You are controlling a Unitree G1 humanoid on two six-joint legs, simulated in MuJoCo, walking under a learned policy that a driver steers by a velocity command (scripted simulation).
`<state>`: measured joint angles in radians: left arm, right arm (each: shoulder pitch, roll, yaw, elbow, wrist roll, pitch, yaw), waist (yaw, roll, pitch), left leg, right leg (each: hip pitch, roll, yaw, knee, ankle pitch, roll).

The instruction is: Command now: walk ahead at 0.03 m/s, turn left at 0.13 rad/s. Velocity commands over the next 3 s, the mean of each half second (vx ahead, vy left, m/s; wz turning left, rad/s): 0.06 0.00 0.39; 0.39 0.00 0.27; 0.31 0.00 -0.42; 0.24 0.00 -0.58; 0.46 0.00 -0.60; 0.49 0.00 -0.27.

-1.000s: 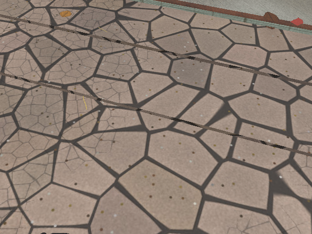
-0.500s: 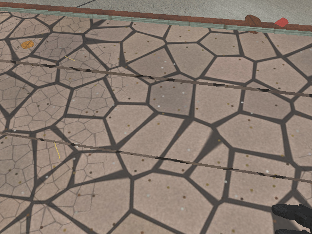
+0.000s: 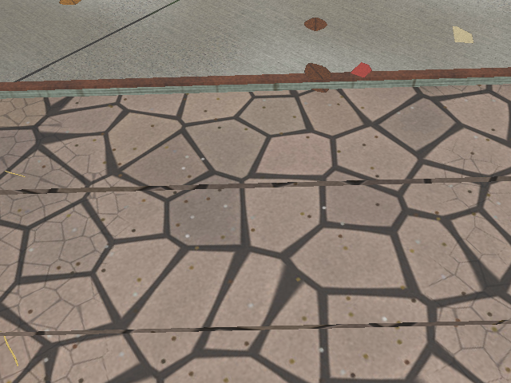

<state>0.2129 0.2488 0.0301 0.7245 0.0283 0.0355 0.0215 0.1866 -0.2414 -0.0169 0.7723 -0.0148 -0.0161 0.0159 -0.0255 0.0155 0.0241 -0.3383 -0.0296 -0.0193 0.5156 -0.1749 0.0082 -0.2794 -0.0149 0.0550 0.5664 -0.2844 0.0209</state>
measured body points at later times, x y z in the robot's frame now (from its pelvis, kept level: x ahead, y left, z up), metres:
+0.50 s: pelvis +0.04 +0.00 +0.01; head +0.06 +0.01 +0.46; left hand +0.13 +0.30 -0.09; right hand +0.24 -0.24 -0.08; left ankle +0.06 +0.11 -0.73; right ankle +0.06 -0.14 -0.70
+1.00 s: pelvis +0.17 +0.09 -0.01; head +0.20 +0.10 +0.44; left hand +0.02 +0.32 -0.13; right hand +0.49 -0.02 -0.07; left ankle +0.21 +0.23 -0.74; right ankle +0.08 -0.13 -0.73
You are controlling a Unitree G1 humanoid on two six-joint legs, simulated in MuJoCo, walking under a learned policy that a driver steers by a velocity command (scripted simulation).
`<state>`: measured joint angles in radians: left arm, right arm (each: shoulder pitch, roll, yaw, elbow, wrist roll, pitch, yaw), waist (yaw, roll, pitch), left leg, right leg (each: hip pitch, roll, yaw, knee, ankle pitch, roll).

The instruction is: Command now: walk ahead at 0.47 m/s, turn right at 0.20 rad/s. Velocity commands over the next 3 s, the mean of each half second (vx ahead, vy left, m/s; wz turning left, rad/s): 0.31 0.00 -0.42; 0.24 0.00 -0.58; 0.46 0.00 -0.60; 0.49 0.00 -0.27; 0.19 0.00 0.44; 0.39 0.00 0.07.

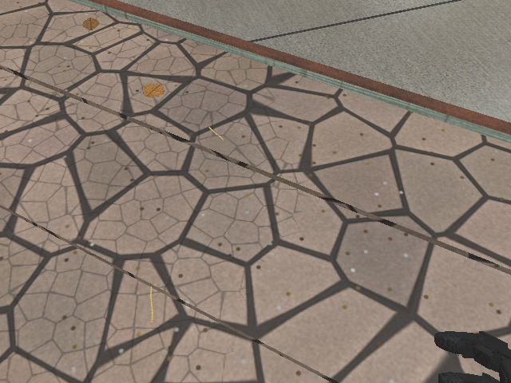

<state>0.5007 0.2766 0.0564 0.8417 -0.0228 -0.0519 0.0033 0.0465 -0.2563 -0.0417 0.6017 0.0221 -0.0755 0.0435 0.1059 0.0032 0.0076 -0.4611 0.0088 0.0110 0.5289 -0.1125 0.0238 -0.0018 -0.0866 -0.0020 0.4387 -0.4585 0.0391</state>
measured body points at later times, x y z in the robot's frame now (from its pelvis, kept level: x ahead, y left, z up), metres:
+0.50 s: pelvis +0.21 -0.02 -0.01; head +0.26 -0.04 +0.44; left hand +0.47 +0.19 -0.08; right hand +0.25 -0.32 -0.13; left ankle +0.10 +0.13 -0.67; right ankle +0.31 -0.12 -0.73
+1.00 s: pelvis +0.34 -0.01 +0.01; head +0.36 +0.00 +0.46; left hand +0.62 +0.14 -0.08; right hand +0.28 -0.31 -0.08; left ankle +0.40 +0.10 -0.72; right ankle +0.29 -0.12 -0.67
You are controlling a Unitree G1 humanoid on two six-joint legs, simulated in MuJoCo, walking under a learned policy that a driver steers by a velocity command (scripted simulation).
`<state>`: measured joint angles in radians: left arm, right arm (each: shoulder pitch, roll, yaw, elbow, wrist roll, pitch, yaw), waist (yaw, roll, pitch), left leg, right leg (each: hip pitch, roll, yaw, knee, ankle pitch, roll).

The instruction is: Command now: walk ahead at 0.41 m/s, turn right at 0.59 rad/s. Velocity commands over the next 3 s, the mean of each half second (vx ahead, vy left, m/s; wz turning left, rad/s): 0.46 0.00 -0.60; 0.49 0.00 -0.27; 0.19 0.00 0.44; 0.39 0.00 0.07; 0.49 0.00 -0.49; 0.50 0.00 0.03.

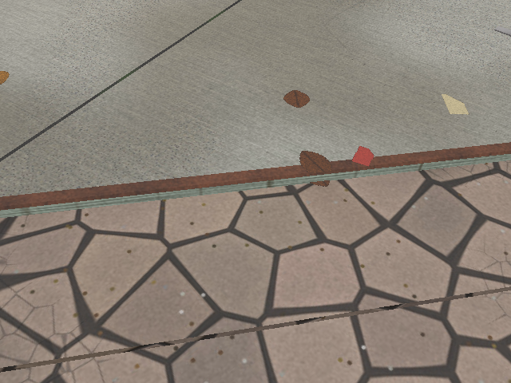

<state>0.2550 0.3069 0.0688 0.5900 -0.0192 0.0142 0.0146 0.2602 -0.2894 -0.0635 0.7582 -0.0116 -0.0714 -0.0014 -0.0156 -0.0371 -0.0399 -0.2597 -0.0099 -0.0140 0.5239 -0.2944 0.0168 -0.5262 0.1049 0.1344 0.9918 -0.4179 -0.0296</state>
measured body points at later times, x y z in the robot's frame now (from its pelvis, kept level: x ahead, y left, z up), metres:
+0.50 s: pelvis +0.23 -0.08 +0.01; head +0.27 -0.09 +0.45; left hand +0.49 +0.10 -0.07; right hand +0.20 -0.37 -0.11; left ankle +0.12 +0.11 -0.60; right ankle +0.28 -0.17 -0.71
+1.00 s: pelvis +0.51 -0.12 +0.03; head +0.55 -0.13 +0.48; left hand +0.71 +0.09 -0.08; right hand +0.55 -0.43 -0.06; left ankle +0.62 -0.06 -0.70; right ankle +0.35 -0.19 -0.63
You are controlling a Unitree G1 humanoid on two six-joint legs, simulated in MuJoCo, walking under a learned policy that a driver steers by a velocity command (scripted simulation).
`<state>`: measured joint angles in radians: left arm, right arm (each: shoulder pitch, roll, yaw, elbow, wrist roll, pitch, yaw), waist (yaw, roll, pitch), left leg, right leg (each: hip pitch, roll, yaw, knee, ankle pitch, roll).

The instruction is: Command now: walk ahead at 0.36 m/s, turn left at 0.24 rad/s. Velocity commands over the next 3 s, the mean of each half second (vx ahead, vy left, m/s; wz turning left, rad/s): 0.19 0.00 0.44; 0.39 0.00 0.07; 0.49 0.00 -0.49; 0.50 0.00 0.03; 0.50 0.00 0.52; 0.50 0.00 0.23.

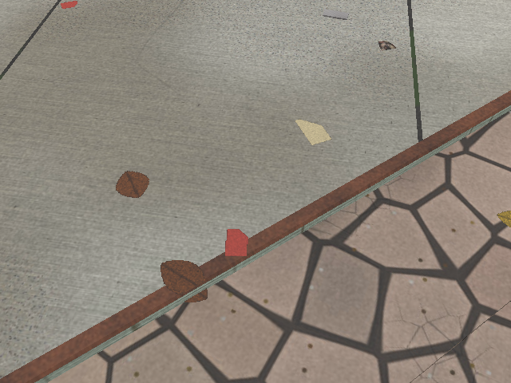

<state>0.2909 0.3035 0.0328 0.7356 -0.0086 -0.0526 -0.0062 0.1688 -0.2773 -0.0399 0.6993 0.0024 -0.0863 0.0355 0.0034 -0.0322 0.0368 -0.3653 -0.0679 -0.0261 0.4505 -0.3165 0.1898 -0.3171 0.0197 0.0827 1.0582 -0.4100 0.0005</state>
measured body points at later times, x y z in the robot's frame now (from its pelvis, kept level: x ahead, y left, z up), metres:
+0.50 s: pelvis +0.10 -0.02 +0.00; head +0.13 -0.03 +0.45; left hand +0.19 +0.27 -0.09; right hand +0.31 -0.27 -0.10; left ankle +0.08 +0.10 -0.64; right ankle +0.17 -0.12 -0.74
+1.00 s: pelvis +0.20 +0.07 +0.01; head +0.21 +0.09 +0.46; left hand +0.28 +0.37 -0.10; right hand +0.32 -0.17 -0.10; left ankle +0.08 +0.12 -0.73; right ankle +0.36 -0.03 -0.65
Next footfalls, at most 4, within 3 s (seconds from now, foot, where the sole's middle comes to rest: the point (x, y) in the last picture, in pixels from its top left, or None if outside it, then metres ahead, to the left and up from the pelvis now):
0.24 right None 0.22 -0.11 -0.77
0.68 left None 0.12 0.14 -0.76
1.18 right None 0.43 0.01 -0.76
1.54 left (171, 270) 0.74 0.26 -0.71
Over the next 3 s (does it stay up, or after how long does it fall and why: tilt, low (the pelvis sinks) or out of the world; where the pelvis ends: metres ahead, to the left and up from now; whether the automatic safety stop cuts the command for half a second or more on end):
stays up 1.27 0.17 0.07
